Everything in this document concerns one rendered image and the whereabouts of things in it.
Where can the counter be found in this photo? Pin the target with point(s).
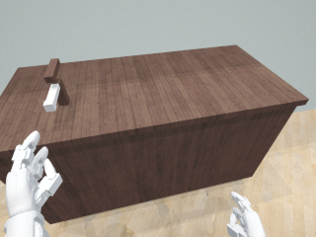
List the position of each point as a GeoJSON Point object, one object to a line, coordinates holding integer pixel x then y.
{"type": "Point", "coordinates": [132, 129]}

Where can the tap lever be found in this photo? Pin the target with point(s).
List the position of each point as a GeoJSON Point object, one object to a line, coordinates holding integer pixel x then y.
{"type": "Point", "coordinates": [50, 103]}

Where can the left robot forearm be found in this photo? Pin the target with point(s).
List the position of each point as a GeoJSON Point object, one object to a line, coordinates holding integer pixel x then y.
{"type": "Point", "coordinates": [29, 223]}

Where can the left robot hand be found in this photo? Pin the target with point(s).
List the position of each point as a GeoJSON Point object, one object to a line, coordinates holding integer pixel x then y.
{"type": "Point", "coordinates": [23, 192]}

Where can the right robot hand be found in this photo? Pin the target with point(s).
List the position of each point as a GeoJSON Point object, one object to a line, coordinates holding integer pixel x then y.
{"type": "Point", "coordinates": [251, 224]}

